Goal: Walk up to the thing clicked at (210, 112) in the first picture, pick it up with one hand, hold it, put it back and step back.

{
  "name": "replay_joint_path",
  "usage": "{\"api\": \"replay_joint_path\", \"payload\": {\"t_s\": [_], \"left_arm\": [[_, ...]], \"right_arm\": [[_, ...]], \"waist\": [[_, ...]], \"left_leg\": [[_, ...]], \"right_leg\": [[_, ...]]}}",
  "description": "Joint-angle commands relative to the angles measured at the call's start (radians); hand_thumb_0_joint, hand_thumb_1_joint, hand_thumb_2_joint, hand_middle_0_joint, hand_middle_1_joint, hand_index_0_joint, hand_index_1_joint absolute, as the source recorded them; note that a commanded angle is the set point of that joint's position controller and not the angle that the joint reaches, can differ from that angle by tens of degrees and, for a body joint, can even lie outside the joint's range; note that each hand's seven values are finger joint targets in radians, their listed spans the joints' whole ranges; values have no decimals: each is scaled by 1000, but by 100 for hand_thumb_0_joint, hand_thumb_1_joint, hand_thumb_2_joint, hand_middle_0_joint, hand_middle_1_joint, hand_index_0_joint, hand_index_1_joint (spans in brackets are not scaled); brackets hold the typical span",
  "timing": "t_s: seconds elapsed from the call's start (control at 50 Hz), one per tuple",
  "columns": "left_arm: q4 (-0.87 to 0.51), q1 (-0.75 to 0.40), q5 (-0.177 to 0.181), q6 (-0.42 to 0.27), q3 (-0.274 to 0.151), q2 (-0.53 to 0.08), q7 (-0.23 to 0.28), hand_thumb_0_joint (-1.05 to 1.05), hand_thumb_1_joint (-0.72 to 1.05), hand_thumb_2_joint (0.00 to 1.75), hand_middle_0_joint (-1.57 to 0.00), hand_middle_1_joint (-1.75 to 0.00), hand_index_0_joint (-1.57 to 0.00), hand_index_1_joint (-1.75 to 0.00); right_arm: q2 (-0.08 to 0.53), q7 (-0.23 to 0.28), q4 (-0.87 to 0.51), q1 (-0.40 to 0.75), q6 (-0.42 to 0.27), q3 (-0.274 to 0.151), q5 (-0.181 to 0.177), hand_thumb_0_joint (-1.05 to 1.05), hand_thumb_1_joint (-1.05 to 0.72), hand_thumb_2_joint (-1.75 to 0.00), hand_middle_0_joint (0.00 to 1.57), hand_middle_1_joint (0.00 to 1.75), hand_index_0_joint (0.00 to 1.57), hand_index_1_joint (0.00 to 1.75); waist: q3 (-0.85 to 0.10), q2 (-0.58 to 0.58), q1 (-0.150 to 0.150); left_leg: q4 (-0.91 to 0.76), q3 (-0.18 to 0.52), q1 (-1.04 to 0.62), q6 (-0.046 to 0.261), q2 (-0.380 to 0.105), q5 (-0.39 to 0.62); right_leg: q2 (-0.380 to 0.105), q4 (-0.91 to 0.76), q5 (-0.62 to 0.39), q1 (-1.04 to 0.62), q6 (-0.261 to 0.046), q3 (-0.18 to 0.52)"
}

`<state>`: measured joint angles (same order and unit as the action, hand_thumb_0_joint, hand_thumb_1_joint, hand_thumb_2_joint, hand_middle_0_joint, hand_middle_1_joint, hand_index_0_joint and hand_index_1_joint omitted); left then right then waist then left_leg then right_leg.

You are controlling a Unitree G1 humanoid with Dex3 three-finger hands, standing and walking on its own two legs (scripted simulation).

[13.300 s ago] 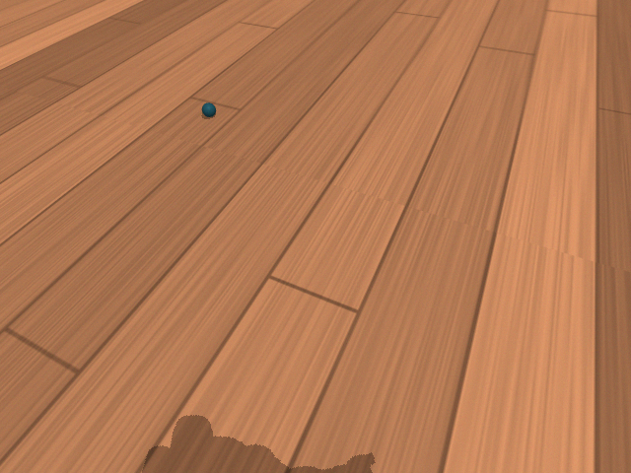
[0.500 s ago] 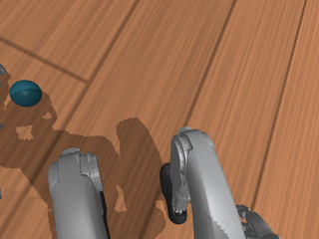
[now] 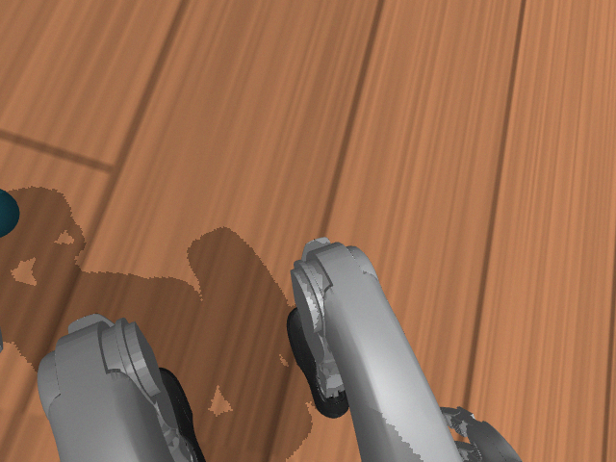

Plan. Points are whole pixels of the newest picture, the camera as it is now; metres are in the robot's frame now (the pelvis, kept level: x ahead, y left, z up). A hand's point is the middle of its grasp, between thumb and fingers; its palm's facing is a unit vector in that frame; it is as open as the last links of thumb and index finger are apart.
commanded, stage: approach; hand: left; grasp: from above
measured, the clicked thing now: out of the picture +0.49 +0.33 -0.30
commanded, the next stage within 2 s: rest palm in 0.30 s
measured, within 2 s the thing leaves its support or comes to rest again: neither
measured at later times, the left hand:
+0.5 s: hand out of the picture +0.49 +0.33 -0.17, palm faces -0.36 -0.07 -0.93, open 13.8 cm
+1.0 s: hand out of the picture +0.49 +0.32 -0.23, palm faces -0.46 -0.11 -0.88, open 14.1 cm
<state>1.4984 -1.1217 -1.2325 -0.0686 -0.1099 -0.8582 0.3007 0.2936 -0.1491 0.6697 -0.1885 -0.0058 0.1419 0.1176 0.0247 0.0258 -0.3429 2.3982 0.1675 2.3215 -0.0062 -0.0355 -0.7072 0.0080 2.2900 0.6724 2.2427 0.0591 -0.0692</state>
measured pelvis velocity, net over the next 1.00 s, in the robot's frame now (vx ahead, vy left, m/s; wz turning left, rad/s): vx -0.01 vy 0.00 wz -0.05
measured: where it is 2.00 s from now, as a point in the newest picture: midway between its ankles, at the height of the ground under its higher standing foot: (256, 413)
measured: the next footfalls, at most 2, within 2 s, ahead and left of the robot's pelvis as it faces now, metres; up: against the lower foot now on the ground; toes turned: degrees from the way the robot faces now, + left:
none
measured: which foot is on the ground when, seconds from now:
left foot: down 0.00-1.00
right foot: down 0.00-1.00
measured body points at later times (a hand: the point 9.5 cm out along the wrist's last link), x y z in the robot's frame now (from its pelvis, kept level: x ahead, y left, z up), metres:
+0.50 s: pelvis -0.01 +0.01 -0.01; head +0.24 +0.12 +0.35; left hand +0.51 +0.33 -0.12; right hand +0.08 -0.27 -0.09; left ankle +0.07 +0.13 -0.30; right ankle +0.10 -0.13 -0.30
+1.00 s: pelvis -0.01 +0.00 -0.02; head +0.28 +0.10 +0.31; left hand +0.51 +0.33 -0.18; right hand +0.00 -0.26 -0.09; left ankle +0.07 +0.13 -0.30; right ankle +0.10 -0.13 -0.30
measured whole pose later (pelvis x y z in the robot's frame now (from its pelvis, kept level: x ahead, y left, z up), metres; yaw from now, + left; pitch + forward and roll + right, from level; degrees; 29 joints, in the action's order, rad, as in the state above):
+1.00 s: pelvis -0.01 +0.00 -0.02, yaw -3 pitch +31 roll -13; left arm 1.58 -1.11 -1.30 -0.27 -0.14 -1.05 0.39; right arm 0.32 -0.15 0.66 -0.18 -0.05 0.24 0.19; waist 0.13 -0.09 -0.37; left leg 2.49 0.23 2.37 -0.01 -0.02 -0.69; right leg 0.02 2.34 0.65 2.25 0.07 -0.12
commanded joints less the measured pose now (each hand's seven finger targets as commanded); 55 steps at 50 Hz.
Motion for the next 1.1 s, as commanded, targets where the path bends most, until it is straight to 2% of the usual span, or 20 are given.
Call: {"api": "replay_joint_path", "payload": {"t_s": [0.0, 0.1, 0.16, 0.2, 0.26, 0.3, 0.36, 0.4, 0.48, 0.52, 0.56, 0.58, 0.62, 0.64, 0.66, 0.76, 0.9, 0.96, 1.0, 1.08], "left_arm": [[-102, -104, 64, -24, -26, -335, -66, 0, -50, 93, -6, -110, -10, -106], [-220, -164, 79, -190, -39, -333, -64, 0, -51, 93, -6, -110, -9, -107], [-322, -239, 33, -282, -66, -364, -7, 0, -53, 95, -6, -108, -8, -106], [-395, -245, 15, -308, -40, -306, 41, 0, -53, 96, -6, -107, -8, -105], [-395, -287, -14, -292, -5, -242, 101, 0, -53, 98, -6, -106, -8, -104], [-320, -361, -30, -259, 28, -203, 125, 0, -54, 103, -7, -107, -7, -107], [-178, -393, -73, -197, 58, -182, 158, 0, -53, 110, -9, -110, -8, -110], [-93, -405, -103, -154, 52, -218, 171, 0, -51, 102, -7, -107, -8, -105], [55, -357, -108, -79, 62, -220, 145, 0, -49, 95, -6, -106, -8, -104], [75, -331, -89, -58, 68, -209, 119, 0, -48, 94, -6, -107, -8, -104], [66, -299, -64, -49, 45, -257, 102, 0, -48, 93, -6, -107, -8, -104], [55, -284, -59, -45, 48, -262, 85, 0, -49, 93, -6, -107, -8, -105], [-16, -290, -53, -53, 23, -328, 62, 0, -50, 95, -6, -106, -8, -105], [-34, -287, -45, -59, -13, -378, 59, 0, -50, 94, -6, -107, -8, -105], [-62, -300, -29, -69, -1, -369, 55, 0, -52, 96, -6, -105, -8, -103], [-147, -317, -24, -142, -59, -455, 80, 0, -54, 97, -6, -102, -7, -102], [-74, -276, -54, -210, -46, -452, 133, 0, -53, 99, -7, -100, -7, -100], [-33, -265, -69, -212, -26, -427, 147, 0, -50, 104, -8, -103, -8, -103], [-24, -270, -79, -214, -26, -432, 165, 0, -46, 109, -11, -107, -11, -107], [13, -268, -86, -198, -3, -411, 177, 0, -45, 107, -10, -108, -10, -108]], "right_arm": [[266, 22, -28, -179, 13, -74, -6, 0, -91, -90, 20, 30, 20, 30], [263, 23, -13, -181, 19, -69, 24, 0, -91, -90, 20, 30, 20, 30], [275, 25, 6, -188, 23, -87, 45, 0, -91, -90, 20, 30, 20, 30], [277, 22, 5, -169, 22, -108, 48, 0, -91, -90, 20, 30, 20, 30], [279, 24, 37, -157, 16, -135, 53, 0, -91, -90, 20, 30, 20, 30], [280, 27, 63, -157, 11, -140, 50, 0, -91, -90, 20, 30, 20, 30], [280, 31, 81, -167, 1, -126, 47, 0, -91, -90, 20, 30, 20, 30], [285, 32, 80, -169, -3, -112, 45, 0, -91, -90, 20, 30, 20, 30], [286, 25, 46, -172, -16, -85, 42, 0, -90, -90, 20, 30, 20, 30], [293, 22, 10, -169, -20, -73, 40, 0, -90, -90, 20, 30, 20, 30], [301, 22, -18, -158, -22, -66, 33, 0, -90, -90, 20, 30, 20, 30], [298, 19, -31, -158, -23, -58, 32, 0, -90, -90, 20, 30, 20, 30], [298, 19, -46, -158, -20, -46, 27, 0, -90, -90, 20, 30, 20, 30], [301, 19, -55, -157, -16, -43, 29, 0, -90, -90, 20, 30, 20, 30], [297, 20, -59, -164, -17, -35, 27, 0, -90, -90, 20, 30, 20, 30], [305, 23, -47, -185, -23, -12, 38, 0, -90, -90, 20, 30, 20, 30], [312, 13, -7, -204, -38, 9, 77, 0, -89, -90, 20, 30, 20, 30], [328, 10, -3, -203, -46, 10, 84, 0, -89, -90, 20, 30, 20, 30], [335, 7, 0, -201, -50, 12, 90, 0, -89, -90, 20, 30, 20, 30], [337, 0, 1, -195, -68, 15, 88, 0, -89, -90, 20, 30, 20, 30]], "waist": [[-669, 142, 54], [-660, 189, 36], [-726, 303, 38], [-744, 399, 36], [-728, 450, 21], [-686, 455, -9], [-639, 422, -27], [-628, 394, -21], [-574, 336, -34], [-584, 308, -51], [-615, 316, -23], [-617, 323, -31], [-671, 333, -14], [-677, 332, -15], [-685, 336, -11], [-680, 353, -30], [-632, 386, -46], [-573, 397, -65], [-583, 403, -69], [-538, 371, -78]], "left_leg": [[-215, -118, -350, 66, 36, 213], [-188, -104, -381, 51, 30, 179], [-173, -99, -496, 26, 24, 201], [-198, -90, -602, 9, 20, 206], [-225, -75, -661, 0, 17, 188], [-240, -64, -656, 0, 15, 166], [-251, -52, -620, 5, 16, 145], [-242, -58, -584, 11, 22, 159], [-221, -68, -521, 23, 27, 207], [-219, -63, -512, 29, 29, 219], [-236, -53, -513, 26, 28, 224], [-227, -58, -519, 29, 26, 233], [-215, -65, -532, 31, 25, 260], [-206, -74, -513, 34, 23, 257], [-201, -82, -506, 33, 25, 265], [-155, -82, -501, 31, 16, 269], [-155, -65, -499, 25, 9, 209], [-156, -50, -525, 20, 8, 215], [-160, -40, -532, 18, 4, 228], [-148, -40, -506, 21, 3, 235]], "right_leg": [[26, -227, -248, -503, -63, -62], [35, -226, -206, -467, -69, -80], [38, -205, -213, -417, -80, -91], [35, -186, -210, -340, -89, -103], [27, -167, -196, -248, -89, -124], [22, -160, -185, -188, -88, -134], [22, -154, -182, -138, -91, -144], [21, -153, -203, -145, -92, -138], [17, -155, -243, -185, -85, -130], [19, -162, -254, -217, -84, -126], [16, -156, -256, -251, -85, -121], [19, -158, -259, -268, -86, -120], [24, -154, -278, -310, -89, -112], [27, -158, -274, -341, -86, -111], [25, -161, -284, -362, -85, -106], [37, -165, -287, -393, -81, -114], [48, -163, -239, -369, -80, -141], [46, -150, -236, -301, -83, -164], [50, -142, -251, -311, -82, -175], [54, -141, -265, -300, -79, -175]]}}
